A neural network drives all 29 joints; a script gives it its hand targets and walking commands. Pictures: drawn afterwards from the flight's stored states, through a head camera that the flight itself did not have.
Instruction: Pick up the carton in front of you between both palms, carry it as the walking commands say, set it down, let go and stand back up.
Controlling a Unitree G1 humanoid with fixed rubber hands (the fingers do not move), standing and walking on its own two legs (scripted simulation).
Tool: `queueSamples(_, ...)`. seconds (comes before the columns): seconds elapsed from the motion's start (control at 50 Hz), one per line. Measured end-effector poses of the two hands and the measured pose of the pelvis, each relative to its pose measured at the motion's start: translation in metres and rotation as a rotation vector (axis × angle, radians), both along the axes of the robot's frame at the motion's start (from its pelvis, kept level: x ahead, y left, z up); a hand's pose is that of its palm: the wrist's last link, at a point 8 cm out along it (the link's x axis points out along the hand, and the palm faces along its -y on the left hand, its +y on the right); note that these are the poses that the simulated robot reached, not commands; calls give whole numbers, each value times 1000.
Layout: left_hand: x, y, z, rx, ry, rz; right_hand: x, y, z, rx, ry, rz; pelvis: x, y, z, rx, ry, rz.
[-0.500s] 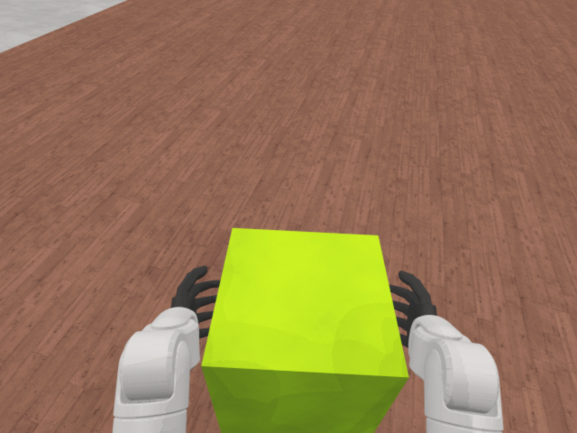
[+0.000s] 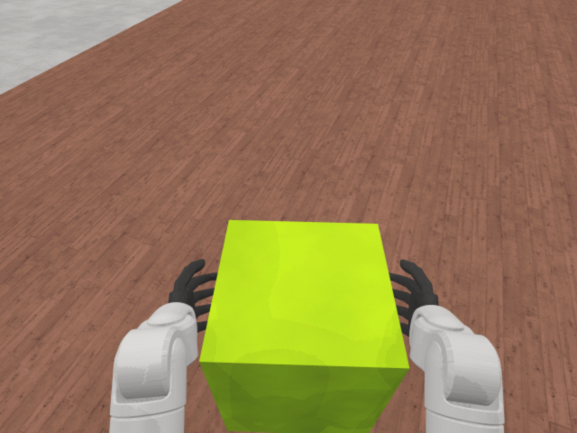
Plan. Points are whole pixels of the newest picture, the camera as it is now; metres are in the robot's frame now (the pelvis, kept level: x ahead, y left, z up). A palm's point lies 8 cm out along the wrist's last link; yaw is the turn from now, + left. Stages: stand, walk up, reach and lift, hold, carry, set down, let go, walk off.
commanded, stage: carry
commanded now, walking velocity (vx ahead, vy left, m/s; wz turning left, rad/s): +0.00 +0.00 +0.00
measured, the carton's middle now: (300, 331) +0.28 +0.01 -0.01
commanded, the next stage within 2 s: none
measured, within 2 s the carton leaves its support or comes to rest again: neither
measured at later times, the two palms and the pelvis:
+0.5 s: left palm (217, 188) +0.52 +0.16 +0.06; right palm (385, 191) +0.51 -0.14 +0.06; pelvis +0.25 +0.02 -0.01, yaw -3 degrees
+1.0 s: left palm (240, 184) +0.58 +0.13 +0.01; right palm (392, 188) +0.56 -0.17 +0.02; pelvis +0.29 +0.00 -0.02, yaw -3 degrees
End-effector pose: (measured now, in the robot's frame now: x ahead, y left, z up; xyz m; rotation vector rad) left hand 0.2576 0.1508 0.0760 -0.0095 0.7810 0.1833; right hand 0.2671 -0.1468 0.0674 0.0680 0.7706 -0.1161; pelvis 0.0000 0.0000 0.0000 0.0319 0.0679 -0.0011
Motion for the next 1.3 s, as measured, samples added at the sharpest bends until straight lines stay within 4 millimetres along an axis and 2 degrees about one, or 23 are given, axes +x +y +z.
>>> queueSamples(0.08,53,-2,13,-3,-51,-12,49,-2,13,-3,-51,-13,49,2,3,5,-1,-9)
queueSamples(0.16,110,1,18,-13,-98,-37,99,1,21,-10,-98,-40,102,10,-2,-6,-8,-12)
queueSamples(0.24,169,12,5,-35,-122,-57,152,11,15,-30,-123,-61,161,23,-21,-29,-31,-34)
queueSamples(0.28,194,16,-7,-64,-99,-50,176,16,8,-57,-98,-56,181,27,-25,-9,-28,-38)
queueSamples(0.34,216,18,-22,-80,-25,-48,198,17,-2,-66,-25,-61,200,29,-19,-13,-18,-51)
queueSamples(0.4,232,16,-28,-70,16,-63,212,16,-8,-67,16,-66,217,29,-13,-27,-11,-55)
queueSamples(0.56,278,3,-12,-25,-68,-81,257,3,-1,-54,-68,-61,267,19,-12,-20,-12,-47)
queueSamples(0.62,294,-2,-13,-10,-80,-89,272,-2,-4,-60,-80,-58,281,14,-14,-21,-6,-48)
queueSamples(0.78,310,-13,-37,10,-49,-107,288,-13,-27,-78,-49,-44,299,4,-18,-21,-4,-48)
queueSamples(1.04,319,-21,-65,38,-76,-137,296,-20,-53,-117,-75,-21,289,-2,-21,-22,-19,-51)
queueSamples(1.18,319,-21,-61,36,-117,-132,296,-21,-49,-115,-117,-27,278,-2,-19,-25,-27,-51)
queueSamples(1.3,309,-20,-52,35,-132,-126,287,-20,-40,-113,-131,-26,271,-2,-17,-26,-31,-49)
